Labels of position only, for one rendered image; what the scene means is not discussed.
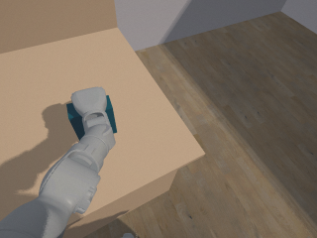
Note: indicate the left robot hand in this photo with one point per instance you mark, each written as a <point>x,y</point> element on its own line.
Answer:
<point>85,100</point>

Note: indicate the left robot forearm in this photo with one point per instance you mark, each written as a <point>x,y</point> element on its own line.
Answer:
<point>93,147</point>

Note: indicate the table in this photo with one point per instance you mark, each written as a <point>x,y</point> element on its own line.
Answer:
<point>52,48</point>

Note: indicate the robot left upper arm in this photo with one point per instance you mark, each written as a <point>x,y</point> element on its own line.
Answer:
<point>70,189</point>

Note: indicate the sponge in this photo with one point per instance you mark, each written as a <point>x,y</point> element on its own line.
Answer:
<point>76,120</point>

